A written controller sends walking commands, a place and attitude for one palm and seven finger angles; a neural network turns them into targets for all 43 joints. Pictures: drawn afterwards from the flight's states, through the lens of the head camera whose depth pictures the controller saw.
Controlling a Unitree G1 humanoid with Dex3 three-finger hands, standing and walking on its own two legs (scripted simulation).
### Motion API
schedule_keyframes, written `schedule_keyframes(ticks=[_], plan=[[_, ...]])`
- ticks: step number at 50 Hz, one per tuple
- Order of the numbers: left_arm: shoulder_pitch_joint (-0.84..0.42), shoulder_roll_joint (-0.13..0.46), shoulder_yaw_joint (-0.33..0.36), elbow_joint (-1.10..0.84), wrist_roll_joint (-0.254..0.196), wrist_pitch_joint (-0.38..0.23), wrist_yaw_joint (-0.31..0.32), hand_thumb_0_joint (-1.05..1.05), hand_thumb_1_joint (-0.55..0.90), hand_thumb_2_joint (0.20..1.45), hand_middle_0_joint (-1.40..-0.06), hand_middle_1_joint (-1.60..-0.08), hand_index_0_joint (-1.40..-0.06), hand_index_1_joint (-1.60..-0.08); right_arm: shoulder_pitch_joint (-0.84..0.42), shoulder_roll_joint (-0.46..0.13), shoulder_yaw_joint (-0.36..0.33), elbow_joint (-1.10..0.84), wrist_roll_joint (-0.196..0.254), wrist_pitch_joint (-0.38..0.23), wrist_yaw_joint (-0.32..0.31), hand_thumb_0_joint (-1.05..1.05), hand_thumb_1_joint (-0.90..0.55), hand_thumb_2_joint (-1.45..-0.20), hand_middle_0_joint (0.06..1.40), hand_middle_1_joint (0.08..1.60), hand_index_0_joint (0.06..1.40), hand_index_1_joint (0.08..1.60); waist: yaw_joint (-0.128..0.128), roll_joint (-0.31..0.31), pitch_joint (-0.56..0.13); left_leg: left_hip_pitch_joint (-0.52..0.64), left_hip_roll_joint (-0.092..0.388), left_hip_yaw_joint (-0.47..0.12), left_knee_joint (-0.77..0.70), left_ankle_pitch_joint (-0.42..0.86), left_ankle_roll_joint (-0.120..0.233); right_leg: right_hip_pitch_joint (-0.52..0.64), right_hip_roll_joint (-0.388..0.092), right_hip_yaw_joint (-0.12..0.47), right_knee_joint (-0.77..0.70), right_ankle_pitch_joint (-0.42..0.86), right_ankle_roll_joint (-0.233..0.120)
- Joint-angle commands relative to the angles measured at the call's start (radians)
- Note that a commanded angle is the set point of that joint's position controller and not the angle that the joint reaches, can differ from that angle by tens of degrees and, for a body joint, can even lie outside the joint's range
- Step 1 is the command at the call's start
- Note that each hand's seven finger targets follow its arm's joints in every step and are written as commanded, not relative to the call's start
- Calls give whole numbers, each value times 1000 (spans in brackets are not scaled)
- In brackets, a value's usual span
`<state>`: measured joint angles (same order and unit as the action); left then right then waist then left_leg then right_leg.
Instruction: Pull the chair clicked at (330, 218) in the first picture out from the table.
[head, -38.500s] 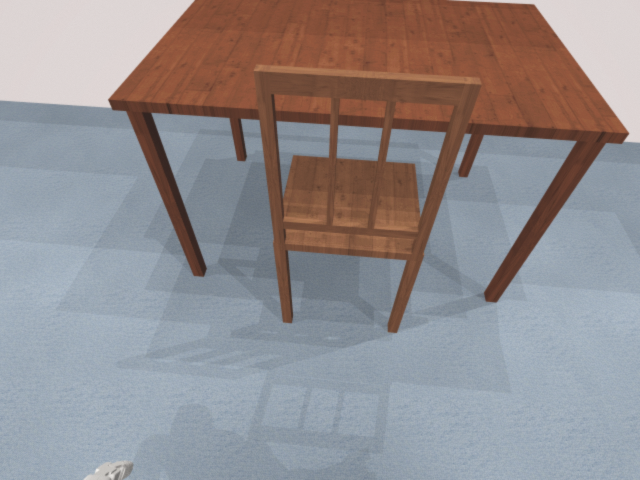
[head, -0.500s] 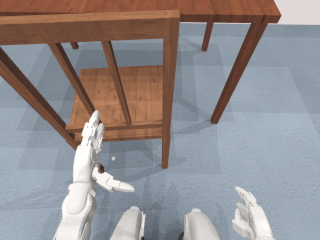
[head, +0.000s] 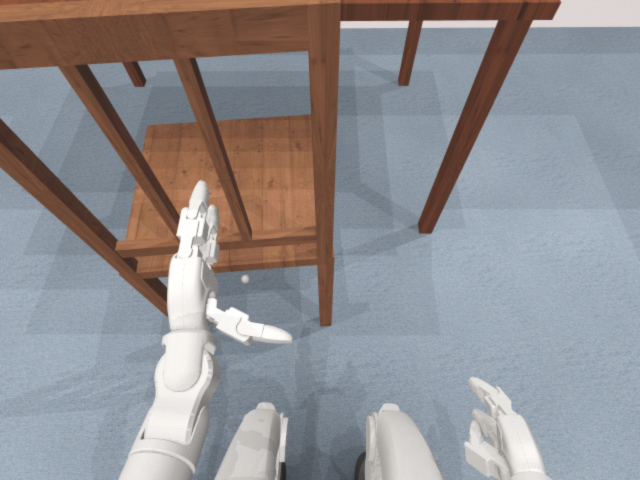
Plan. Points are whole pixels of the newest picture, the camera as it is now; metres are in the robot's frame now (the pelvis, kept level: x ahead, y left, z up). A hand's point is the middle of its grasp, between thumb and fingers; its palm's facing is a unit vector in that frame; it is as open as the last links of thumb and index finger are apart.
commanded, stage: aim the fingers beside a spindle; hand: left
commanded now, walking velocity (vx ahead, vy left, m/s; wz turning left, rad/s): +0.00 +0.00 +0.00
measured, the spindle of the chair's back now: (144, 176) +0.48 +0.25 +0.05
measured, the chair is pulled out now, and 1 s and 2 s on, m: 0.17 0.17 0.17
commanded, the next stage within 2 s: none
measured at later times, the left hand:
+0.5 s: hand (263, 299) +0.32 +0.08 +0.01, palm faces +0.01 -1.00 +0.00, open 16.9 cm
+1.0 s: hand (242, 275) +0.34 +0.11 +0.05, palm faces +0.11 -0.99 -0.03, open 16.9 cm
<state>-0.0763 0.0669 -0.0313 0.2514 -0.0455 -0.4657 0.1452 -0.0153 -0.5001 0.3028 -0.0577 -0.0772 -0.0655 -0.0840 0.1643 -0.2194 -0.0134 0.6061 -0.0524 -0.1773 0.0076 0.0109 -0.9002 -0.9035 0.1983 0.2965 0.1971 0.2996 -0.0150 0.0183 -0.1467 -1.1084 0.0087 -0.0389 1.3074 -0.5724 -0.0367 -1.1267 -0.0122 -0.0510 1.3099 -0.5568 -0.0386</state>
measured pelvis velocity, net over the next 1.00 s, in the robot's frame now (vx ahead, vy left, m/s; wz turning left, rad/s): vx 0.00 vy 0.01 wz -0.01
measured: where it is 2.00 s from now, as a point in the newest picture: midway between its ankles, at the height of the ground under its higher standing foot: outside the picture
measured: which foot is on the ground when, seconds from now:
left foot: down 0.00-1.00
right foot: down 0.00-1.00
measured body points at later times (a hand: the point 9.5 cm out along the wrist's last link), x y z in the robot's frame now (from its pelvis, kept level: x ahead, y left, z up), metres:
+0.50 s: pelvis +0.00 +0.00 +0.00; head +0.10 -0.01 +0.44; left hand +0.32 +0.14 +0.02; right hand +0.17 -0.23 -0.11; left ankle +0.03 +0.14 -0.61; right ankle +0.03 -0.10 -0.61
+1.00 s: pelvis +0.00 +0.01 +0.00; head +0.11 +0.00 +0.43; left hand +0.33 +0.16 +0.05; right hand +0.16 -0.23 -0.12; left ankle +0.03 +0.14 -0.61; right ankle +0.03 -0.10 -0.61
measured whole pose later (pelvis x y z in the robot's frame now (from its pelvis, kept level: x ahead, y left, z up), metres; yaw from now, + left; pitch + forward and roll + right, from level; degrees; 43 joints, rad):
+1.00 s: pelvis +0.00 +0.01 +0.00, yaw -1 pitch +21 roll +0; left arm -0.10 0.05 -0.02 0.28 -0.01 -0.51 0.20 -0.02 -0.50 0.30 -0.06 -0.08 -0.07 -0.08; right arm 0.17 -0.21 -0.02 0.60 -0.06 -0.13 0.02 0.01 -0.90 -0.90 0.20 0.30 0.20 0.30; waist -0.02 0.01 -0.15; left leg -1.12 0.01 -0.02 1.32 -0.57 -0.03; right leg -1.14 -0.01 -0.03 1.32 -0.55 -0.03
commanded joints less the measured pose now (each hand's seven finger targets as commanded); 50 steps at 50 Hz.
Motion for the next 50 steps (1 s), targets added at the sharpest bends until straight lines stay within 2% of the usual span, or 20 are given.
schedule_keyframes(ticks=[1,4,6,10,11,16,19,21,24,25,26,27,30,34,36,40,43,45,47,50], plan=[[-135,1,-24,-66,21,-19,-4,0,-500,300,-60,-80,-60,-80,22,-112,-43,-124,12,-35,-6,0,-900,-900,200,300,200,300,-32,-94,-355,135,-39,32,-153,218,48,299,15,43,-223,269,18],[-169,27,10,-70,7,-2,-12,0,-500,300,-60,-80,-60,-80,23,-115,-46,-133,15,-24,-13,0,-900,-900,200,300,200,300,-20,-100,-376,121,-44,39,-152,204,49,327,11,61,-237,255,20],[-193,69,56,-137,-3,-27,-5,0,-500,300,-60,-80,-60,-80,12,-112,-45,-143,13,-24,-18,0,-900,-900,200,300,200,300,4,-76,-434,141,-44,43,-150,238,49,356,9,66,-221,295,18],[-223,115,103,-263,-8,-101,29,0,-500,300,-60,-80,-60,-80,4,-105,-44,-141,4,-28,-16,0,-900,-900,200,300,200,300,14,-48,-486,181,-43,41,-144,290,51,384,15,66,-200,354,18],[-202,89,80,-263,-6,-112,31,0,-500,300,-60,-80,-60,-80,5,-99,-43,-136,2,-28,-13,0,-900,-900,200,300,200,300,15,-40,-482,189,-43,41,-147,301,50,386,13,66,-199,369,17],[-145,-19,-51,-78,12,-70,-14,0,-500,300,-60,-80,-60,-80,15,-109,-41,-114,14,-27,-5,0,-900,-900,200,300,200,300,-47,-90,-306,131,-39,35,-158,182,50,289,14,52,-248,234,20],[-143,-34,-69,-2,7,-25,-45,0,-500,300,-60,-80,-60,-80,28,-120,-44,-119,25,-23,-10,0,-900,-900,200,300,200,300,-45,-122,-273,110,-41,29,-164,134,50,263,12,53,-266,159,17],[-172,-19,-46,-24,-2,-24,-44,0,-500,300,-60,-80,-60,-80,24,-122,-47,-128,25,-25,-16,0,-900,-900,200,300,200,300,-31,-104,-307,132,-44,30,-161,162,51,264,11,47,-251,192,14],[-256,60,38,-168,-4,-83,-3,0,-500,300,-60,-80,-60,-80,-2,-112,-47,-139,12,-29,-18,0,-900,-900,200,300,200,300,1,-46,-423,163,-46,35,-145,220,51,301,9,58,-212,251,13],[-264,124,98,-214,3,-105,22,0,-500,300,-60,-80,-60,-80,0,-115,-46,-141,7,-27,-19,0,-900,-900,200,300,200,300,14,-39,-453,175,-45,32,-143,247,50,314,12,55,-196,275,13],[-282,121,99,-263,9,-129,40,0,-500,300,-60,-80,-60,-80,-9,-104,-43,-140,2,-26,-15,0,-900,-900,200,300,200,300,24,11,-482,204,-46,34,-144,277,49,320,11,56,-183,306,11],[-255,117,100,-269,16,-142,56,0,-500,300,-60,-80,-60,-80,-7,-100,-43,-139,-2,-24,-10,0,-900,-900,200,300,200,300,24,7,-486,211,-46,34,-143,293,48,326,13,53,-178,324,10],[-202,83,66,-217,30,-135,65,0,-500,300,-60,-80,-60,-80,-3,-103,-42,-134,-4,-16,0,0,-900,-900,200,300,200,300,-1,-15,-455,205,-43,31,-143,293,51,318,19,43,-187,330,11],[-152,-33,-60,-8,20,-40,-10,0,-500,300,-60,-80,-60,-80,11,-114,-39,-119,15,-10,-1,0,-900,-900,200,300,200,300,-51,-95,-304,123,-41,30,-163,149,50,271,20,42,-253,189,17],[-168,-78,-103,32,7,-5,-48,0,-500,300,-60,-80,-60,-80,26,-121,-43,-121,27,-13,-7,0,-900,-900,200,300,200,300,-60,-101,-281,132,-42,25,-168,132,49,244,19,32,-256,167,14],[-289,-16,-45,-83,-14,-29,-38,0,-500,300,-60,-80,-60,-80,18,-126,-45,-135,23,-23,-22,0,-900,-900,200,300,200,300,-40,-91,-367,165,-40,13,-159,181,50,248,17,27,-223,203,12],[-320,84,60,-240,5,-115,32,0,-500,300,-60,-80,-60,-80,3,-112,-44,-133,0,-28,-15,0,-900,-900,200,300,200,300,12,-1,-496,232,-43,18,-146,297,45,283,14,34,-172,306,7],[-263,168,149,-280,26,-144,82,0,-500,300,-60,-80,-60,-80,6,-109,-44,-134,-9,-18,-7,0,-900,-900,200,300,200,300,37,2,-537,235,-42,20,-142,341,44,322,20,39,-154,351,7],[-168,93,98,-209,39,-131,93,0,-500,300,-60,-80,-60,-80,3,-94,-41,-135,-9,-2,5,0,-900,-900,200,300,200,300,22,-27,-473,211,-42,31,-148,332,44,332,19,37,-171,366,9],[-73,0,2,-49,41,-58,44,0,-500,300,-60,-80,-60,-80,10,-105,-41,-142,4,8,13,0,-900,-900,200,300,200,300,-13,-69,-358,158,-43,39,-171,244,46,312,25,30,-227,294,8]])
